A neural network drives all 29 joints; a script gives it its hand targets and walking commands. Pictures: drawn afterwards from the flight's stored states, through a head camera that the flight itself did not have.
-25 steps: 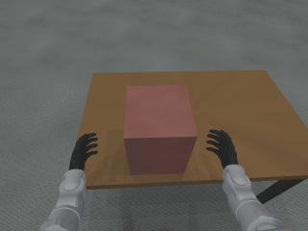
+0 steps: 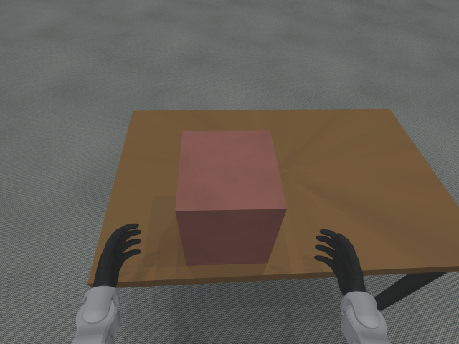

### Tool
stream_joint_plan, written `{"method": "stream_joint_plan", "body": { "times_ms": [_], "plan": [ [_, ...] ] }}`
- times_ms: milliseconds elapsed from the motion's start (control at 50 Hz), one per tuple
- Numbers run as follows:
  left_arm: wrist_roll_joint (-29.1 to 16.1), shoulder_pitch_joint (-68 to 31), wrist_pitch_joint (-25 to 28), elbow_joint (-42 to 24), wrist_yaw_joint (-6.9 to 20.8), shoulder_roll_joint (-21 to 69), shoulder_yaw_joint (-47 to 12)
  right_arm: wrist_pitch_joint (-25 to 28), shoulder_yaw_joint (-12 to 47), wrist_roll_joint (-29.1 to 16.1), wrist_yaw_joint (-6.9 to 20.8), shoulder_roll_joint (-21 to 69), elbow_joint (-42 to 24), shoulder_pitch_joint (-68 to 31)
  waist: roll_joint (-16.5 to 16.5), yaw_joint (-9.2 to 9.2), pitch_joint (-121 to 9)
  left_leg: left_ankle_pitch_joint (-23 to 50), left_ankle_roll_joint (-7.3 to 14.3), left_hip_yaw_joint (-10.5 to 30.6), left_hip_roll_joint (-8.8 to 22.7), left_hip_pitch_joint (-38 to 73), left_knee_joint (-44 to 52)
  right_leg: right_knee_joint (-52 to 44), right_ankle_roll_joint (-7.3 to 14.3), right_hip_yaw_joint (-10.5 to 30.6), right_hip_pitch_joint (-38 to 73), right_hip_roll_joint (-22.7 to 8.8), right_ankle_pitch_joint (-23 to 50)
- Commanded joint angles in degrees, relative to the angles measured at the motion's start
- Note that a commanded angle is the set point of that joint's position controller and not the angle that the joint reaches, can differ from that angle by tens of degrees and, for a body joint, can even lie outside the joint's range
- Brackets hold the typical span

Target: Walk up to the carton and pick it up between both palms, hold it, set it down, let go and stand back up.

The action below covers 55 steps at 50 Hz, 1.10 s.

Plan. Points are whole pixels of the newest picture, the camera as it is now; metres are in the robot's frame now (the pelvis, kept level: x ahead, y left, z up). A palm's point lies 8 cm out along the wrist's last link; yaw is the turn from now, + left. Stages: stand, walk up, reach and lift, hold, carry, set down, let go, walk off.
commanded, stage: set down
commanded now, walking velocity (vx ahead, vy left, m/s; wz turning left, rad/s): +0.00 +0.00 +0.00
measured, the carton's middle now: (227, 200) +0.44 +0.02 -0.08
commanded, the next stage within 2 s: let go in 1.40 s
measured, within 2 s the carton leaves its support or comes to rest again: neither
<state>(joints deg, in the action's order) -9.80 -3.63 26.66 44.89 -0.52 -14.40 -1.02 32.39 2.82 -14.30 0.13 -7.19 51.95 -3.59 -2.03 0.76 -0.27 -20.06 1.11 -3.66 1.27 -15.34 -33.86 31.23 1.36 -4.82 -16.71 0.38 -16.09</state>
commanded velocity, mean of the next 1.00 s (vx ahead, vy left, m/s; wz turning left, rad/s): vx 0.00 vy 0.00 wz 0.00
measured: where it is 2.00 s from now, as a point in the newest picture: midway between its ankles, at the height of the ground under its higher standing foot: outside the picture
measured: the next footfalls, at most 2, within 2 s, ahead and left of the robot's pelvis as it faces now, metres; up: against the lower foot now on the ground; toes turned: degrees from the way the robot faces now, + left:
none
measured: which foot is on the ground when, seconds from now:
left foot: down 0.00-1.00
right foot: down 0.00-1.00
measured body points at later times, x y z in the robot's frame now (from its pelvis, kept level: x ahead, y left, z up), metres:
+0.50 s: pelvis +0.02 +0.00 +0.01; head +0.02 +0.02 +0.46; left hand +0.22 +0.23 -0.05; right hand +0.21 -0.22 -0.04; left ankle -0.02 +0.10 -0.73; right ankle +0.00 -0.11 -0.73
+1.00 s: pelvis -0.01 +0.01 +0.01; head -0.02 +0.02 +0.46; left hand +0.19 +0.23 -0.07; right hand +0.17 -0.22 -0.06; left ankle -0.02 +0.10 -0.73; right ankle +0.00 -0.11 -0.73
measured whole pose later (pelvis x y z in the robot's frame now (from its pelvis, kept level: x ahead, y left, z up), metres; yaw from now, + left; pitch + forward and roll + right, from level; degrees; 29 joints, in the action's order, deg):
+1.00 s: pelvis -0.01 +0.01 +0.01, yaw -2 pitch -7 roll -1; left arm -1.7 8.2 -1.2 33.5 -1.2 -12.0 -0.4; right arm 14.1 -2.9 -1.1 1.1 -8.6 43.6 8.2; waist -0.5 1.2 4.3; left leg -16.1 1.6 -5.9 0.9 -1.7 -24.1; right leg 22.3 1.0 -2.4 -4.2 0.8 -11.7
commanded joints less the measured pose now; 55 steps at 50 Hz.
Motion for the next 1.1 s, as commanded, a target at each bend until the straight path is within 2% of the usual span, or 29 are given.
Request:
{"method": "stream_joint_plan", "body": {
  "times_ms": [0,40,60,80,140,180,220,240,300,340,360,380,400,480,540,640,680,700,720,780,800,860,940,1000,1080],
  "plan": [
    [0.7,-4.3,0.5,-6.5,0.8,-4.0,1.1,0.7,-0.8,0.6,-0.4,-3.0,-4.9,-2.6,5.8,-0.18,-7.3,13.9,-3.0,3.3,-0.7,2.0,6.5,-6.0,0.7,6.2,7.1,0.0,5.9],
    [2.4,-0.6,-0.4,-6.1,1.5,-4.3,2.5,1.1,-1.0,1.1,-0.9,-4.4,-3.5,0.3,5.5,-0.16,-7.4,19.9,-3.6,3.1,-0.9,5.3,5.9,-6.4,0.7,6.0,8.3,0.3,10.7],
    [3.3,0.6,-1.0,-7.1,1.9,-4.4,3.6,1.5,-0.6,1.1,-1.2,-4.7,-3.9,1.5,4.2,0.40,-7.5,23.0,-3.6,2.7,-1.4,6.6,5.5,-6.8,0.6,6.2,9.3,0.3,13.7],
    [3.7,2.1,-1.4,-7.5,2.3,-5.0,4.4,2.0,-0.4,1.2,-1.5,-4.9,-4.5,2.6,3.8,0.08,-8.4,25.2,-3.6,2.2,-1.7,7.5,5.1,-7.1,0.4,6.6,10.6,0.5,16.5],
    [4.7,5.4,-2.8,-10.6,2.9,-4.3,5.5,3.5,-0.1,1.1,-2.0,-5.8,-6.5,5.0,1.2,0.58,-9.8,28.5,-3.5,1.9,-2.3,8.8,5.5,-6.9,0.0,6.9,14.6,0.7,23.3],
    [6.0,6.4,-5.5,-9.4,3.2,-3.2,4.9,2.3,-0.1,1.9,-1.7,-6.7,-4.9,4.6,1.1,0.54,-6.9,27.6,-3.4,2.1,-2.2,9.7,6.7,-8.2,0.1,6.4,13.8,1.4,21.0],
    [4.4,6.0,-5.5,-14.6,3.2,-4.2,5.0,2.6,-0.5,1.7,-1.9,-5.7,-10.5,5.8,-0.5,0.51,-6.7,26.4,-2.7,1.5,-1.9,9.1,7.6,-8.7,-0.4,6.9,14.5,1.2,20.4],
    [4.8,7.0,-6.1,-13.3,3.3,-3.6,4.4,2.0,-0.5,2.5,-1.6,-5.6,-8.9,6.6,-0.6,0.15,-4.9,26.1,-2.9,1.6,-1.7,9.0,8.3,-9.0,-0.3,7.0,14.0,1.1,20.0],
    [4.9,6.5,-7.8,-13.9,2.9,-3.4,3.6,-0.4,-1.3,3.4,-0.9,-5.6,-9.0,6.0,2.0,0.04,-1.4,23.1,-3.0,1.6,-1.3,9.1,10.2,-10.3,0.0,6.9,12.5,1.4,14.1],
    [5.0,6.7,-8.5,-15.8,2.3,-4.1,3.6,-1.9,-1.0,3.7,-0.4,-5.1,-10.5,6.9,3.3,0.73,-0.7,21.8,-3.1,1.5,-1.1,9.1,11.2,-10.7,0.3,7.2,12.9,1.0,12.2],
    [5.0,6.5,-8.7,-15.9,2.1,-4.0,3.4,-2.7,-1.1,4.0,-0.3,-4.5,-10.8,6.8,4.0,0.29,-0.3,20.9,-3.0,1.4,-1.0,8.6,11.6,-11.2,0.5,7.2,13.1,1.0,11.5],
    [5.7,6.6,-9.7,-14.7,1.7,-3.6,3.1,-3.9,-1.5,4.7,0.0,-4.7,-8.5,6.9,5.2,0.54,1.0,20.5,-3.2,1.4,-0.7,8.7,12.2,-11.1,0.7,7.2,13.1,1.0,10.6],
    [5.6,6.9,-10.0,-16.0,1.6,-3.9,3.4,-4.3,-1.5,4.6,0.0,-4.5,-10.7,7.3,5.0,0.86,0.8,20.5,-3.1,1.3,-0.7,8.7,12.1,-11.3,0.7,7.6,13.6,0.7,10.7],
    [6.7,9.2,-13.1,-14.3,1.2,-3.5,3.6,-6.5,-2.8,6.2,0.0,-4.9,-9.1,9.0,6.0,-0.09,0.5,21.9,-3.1,1.0,-0.8,9.8,12.1,-11.5,0.9,7.4,15.5,0.3,13.0],
    [8.0,10.6,-15.3,-13.7,1.2,-2.8,4.5,-7.5,-2.9,7.2,-0.3,-5.3,-8.3,9.6,4.9,0.51,-0.3,25.3,-3.1,0.6,-1.2,11.3,11.3,-11.6,0.8,6.9,16.3,0.0,16.7],
    [8.0,10.0,-17.4,-15.6,1.0,-3.2,4.7,-8.0,-4.3,9.1,-0.8,-5.7,-10.0,9.8,2.9,0.11,-1.7,29.1,-3.1,0.8,-0.8,12.1,10.9,-10.8,0.6,6.2,16.8,0.8,19.5],
    [7.3,9.7,-18.0,-16.0,0.8,-2.8,4.3,-8.3,-4.7,9.6,-0.7,-5.5,-11.2,9.8,1.8,0.21,-1.5,28.5,-2.9,0.8,-0.9,12.2,10.8,-11.1,0.6,6.0,16.3,0.9,18.4],
    [7.5,9.6,-18.7,-14.7,0.9,-3.0,4.0,-8.9,-4.6,9.7,-0.6,-5.5,-10.6,9.5,2.0,-0.42,-0.5,27.2,-2.8,0.8,-0.9,12.1,11.0,-11.2,0.6,6.0,15.7,1.0,17.3],
    [7.4,9.8,-19.4,-14.8,0.9,-2.7,3.6,-9.5,-4.6,10.3,-0.5,-5.6,-10.7,9.2,1.7,0.19,0.2,26.8,-2.8,0.8,-0.7,12.0,11.2,-11.4,0.8,5.8,15.5,0.9,16.4],
    [6.7,8.4,-20.5,-17.1,0.7,-2.9,3.4,-10.9,-5.5,10.9,-0.4,-5.3,-13.2,9.3,2.0,0.42,0.9,24.3,-2.6,0.4,-0.4,10.6,12.1,-11.8,0.7,5.9,15.2,0.9,13.4],
    [7.3,8.3,-21.6,-15.5,0.6,-2.8,2.8,-11.8,-5.4,11.1,-0.1,-5.7,-11.4,9.1,3.1,0.06,1.5,22.9,-2.7,0.3,-0.4,10.2,12.5,-11.9,1.0,5.9,15.0,1.0,12.1],
    [7.3,7.5,-24.1,-16.9,0.0,-2.5,2.3,-14.5,-6.1,11.9,0.3,-5.6,-13.2,8.4,3.3,0.22,2.2,19.1,-2.3,0.3,0.3,8.3,13.9,-12.0,1.1,5.4,15.3,1.1,8.7],
    [8.3,7.7,-27.7,-16.9,-0.9,-2.0,1.6,-18.2,-7.0,13.5,1.0,-6.0,-13.0,8.8,5.3,0.12,3.1,15.1,-2.1,0.9,1.3,5.2,16.0,-11.2,1.5,5.0,16.5,1.4,6.4],
    [8.6,6.7,-29.8,-17.6,-1.6,-2.2,1.2,-20.4,-7.5,14.4,1.6,-6.3,-13.8,8.2,6.6,0.02,3.4,10.9,-1.2,1.0,2.1,0.6,18.0,-9.3,1.3,4.3,18.9,1.8,5.9],
    [8.2,6.7,-31.2,-18.5,-2.0,-2.4,1.1,-22.1,-7.8,15.9,1.8,-6.4,-15.9,8.0,5.0,0.70,2.8,8.1,-0.6,0.0,2.3,-3.3,18.4,-8.3,1.3,4.2,21.6,1.5,5.5]
  ]
}}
